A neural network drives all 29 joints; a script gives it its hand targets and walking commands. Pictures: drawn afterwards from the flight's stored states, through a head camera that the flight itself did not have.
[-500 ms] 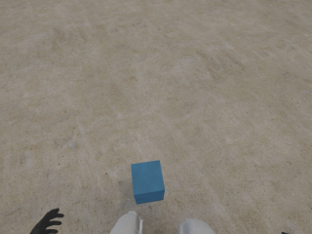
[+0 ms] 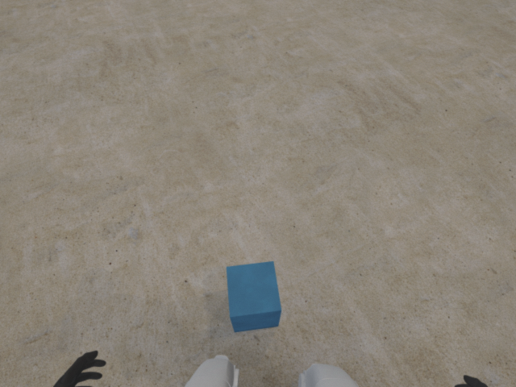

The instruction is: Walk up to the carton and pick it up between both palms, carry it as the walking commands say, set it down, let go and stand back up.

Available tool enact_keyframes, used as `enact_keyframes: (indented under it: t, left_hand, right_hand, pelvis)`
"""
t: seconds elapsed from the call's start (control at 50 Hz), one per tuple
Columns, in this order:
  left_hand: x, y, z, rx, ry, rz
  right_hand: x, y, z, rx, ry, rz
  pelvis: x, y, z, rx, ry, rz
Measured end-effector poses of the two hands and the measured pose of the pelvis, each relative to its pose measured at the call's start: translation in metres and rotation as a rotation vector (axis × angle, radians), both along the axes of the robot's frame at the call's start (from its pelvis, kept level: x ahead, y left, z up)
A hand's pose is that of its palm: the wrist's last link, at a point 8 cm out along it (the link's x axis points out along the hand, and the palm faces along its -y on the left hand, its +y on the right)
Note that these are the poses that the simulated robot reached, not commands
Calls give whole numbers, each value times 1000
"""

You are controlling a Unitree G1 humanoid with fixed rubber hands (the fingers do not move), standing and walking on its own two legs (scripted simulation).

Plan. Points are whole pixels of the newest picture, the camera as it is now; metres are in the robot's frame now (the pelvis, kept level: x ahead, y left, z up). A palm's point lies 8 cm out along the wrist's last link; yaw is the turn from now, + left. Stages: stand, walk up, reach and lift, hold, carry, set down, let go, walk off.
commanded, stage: walk up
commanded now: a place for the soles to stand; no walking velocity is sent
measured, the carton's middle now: (253, 297) +0.43 +0.04 -0.63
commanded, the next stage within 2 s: none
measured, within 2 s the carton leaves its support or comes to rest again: neither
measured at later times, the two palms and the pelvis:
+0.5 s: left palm out of the picture +0.11 +0.31 -0.09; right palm out of the picture +0.08 -0.33 -0.08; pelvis +0.00 -0.01 +0.00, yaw +2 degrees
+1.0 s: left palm out of the picture +0.10 +0.31 -0.09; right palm out of the picture +0.10 -0.33 -0.08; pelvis +0.01 -0.01 +0.00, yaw +3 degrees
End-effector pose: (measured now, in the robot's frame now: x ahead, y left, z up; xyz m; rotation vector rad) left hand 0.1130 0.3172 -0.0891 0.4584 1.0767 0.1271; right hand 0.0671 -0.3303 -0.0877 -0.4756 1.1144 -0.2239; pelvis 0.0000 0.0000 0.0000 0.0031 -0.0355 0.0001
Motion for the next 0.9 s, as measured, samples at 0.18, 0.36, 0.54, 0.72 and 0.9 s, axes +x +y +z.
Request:
enact_keyframes:
  t: [0.18,0.36,0.54,0.72,0.9]
  left_hand:
    - [-6,-22,-7,-22,-8,2]
    - [-9,-2,-5,-17,-4,22]
    - [-6,-13,-5,-25,-29,26]
    - [-10,-5,-1,-21,-39,46]
    - [-8,-3,-2,-24,-29,51]
  right_hand:
    - [-1,-20,5,-19,-9,-3]
    - [11,-1,2,-10,-9,30]
    - [11,-10,6,-15,-22,32]
    - [23,-3,6,-13,-26,48]
    - [26,-1,8,-15,-25,56]
  pelvis:
    - [-3,-17,-2,21,-23,2]
    - [0,-1,-1,13,0,26]
    - [-1,-11,-1,13,-11,32]
    - [3,-5,1,16,-9,53]
    - [6,-3,2,8,-6,55]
